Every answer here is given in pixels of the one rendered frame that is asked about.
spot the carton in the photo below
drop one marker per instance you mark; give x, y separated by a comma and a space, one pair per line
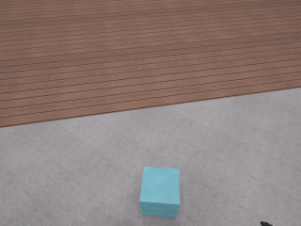
160, 192

